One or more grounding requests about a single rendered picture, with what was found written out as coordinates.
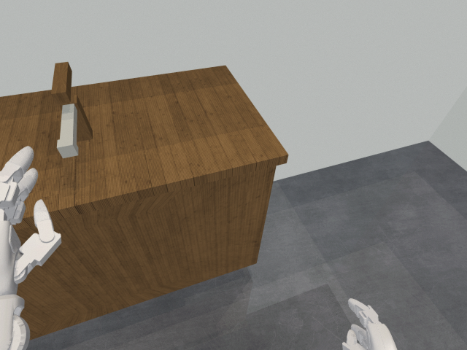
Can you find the robot right hand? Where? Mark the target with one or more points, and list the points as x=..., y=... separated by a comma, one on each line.
x=376, y=337

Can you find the robot left forearm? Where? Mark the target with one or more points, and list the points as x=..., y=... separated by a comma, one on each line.
x=14, y=330

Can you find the counter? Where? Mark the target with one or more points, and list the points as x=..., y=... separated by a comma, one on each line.
x=170, y=188

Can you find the robot left hand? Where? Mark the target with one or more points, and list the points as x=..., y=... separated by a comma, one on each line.
x=15, y=185

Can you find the tap lever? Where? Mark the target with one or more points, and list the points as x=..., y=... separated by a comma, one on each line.
x=67, y=144

